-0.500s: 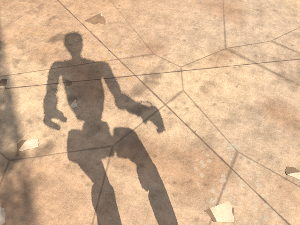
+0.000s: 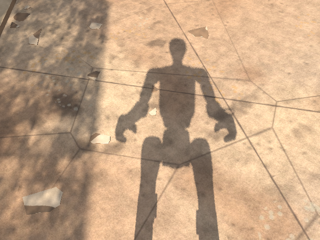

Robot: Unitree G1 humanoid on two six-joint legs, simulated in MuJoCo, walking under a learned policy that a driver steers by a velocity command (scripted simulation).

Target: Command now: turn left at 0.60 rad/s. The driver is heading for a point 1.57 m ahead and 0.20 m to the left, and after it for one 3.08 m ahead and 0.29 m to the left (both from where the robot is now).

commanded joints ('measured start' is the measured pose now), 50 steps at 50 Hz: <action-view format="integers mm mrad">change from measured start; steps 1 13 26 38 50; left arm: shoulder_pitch -10 -29 113 208 220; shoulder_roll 210 119 123 159 168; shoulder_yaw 66 47 47 35 14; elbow -46 -45 -19 44 16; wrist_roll -22 3 -5 -18 -53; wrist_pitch -12 -20 -99 -101 -119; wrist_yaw -4 3 -41 -26 -32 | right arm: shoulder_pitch -13 -26 8 -157 237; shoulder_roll -86 -151 -54 -8 -163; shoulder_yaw -28 -30 12 26 -22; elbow -90 -76 -48 -65 50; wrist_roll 1 -18 -14 -11 -14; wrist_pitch -12 -53 -70 -152 -154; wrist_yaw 11 -41 -28 13 15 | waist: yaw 3 -7 43 74 -126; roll -219 116 30 -140 195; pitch -134 -158 -124 28 -245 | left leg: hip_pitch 56 298 -43 -236 695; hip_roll -20 160 -1 25 349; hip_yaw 66 -301 -399 0 -640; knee -195 -466 -284 -79 -572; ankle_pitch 66 609 -226 280 -134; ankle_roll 44 310 191 45 355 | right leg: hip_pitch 155 -336 278 175 -531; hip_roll -226 76 -35 -103 40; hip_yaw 143 141 254 252 194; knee -73 584 -132 -350 804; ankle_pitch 385 -105 -72 65 -253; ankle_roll -201 74 -75 -202 -35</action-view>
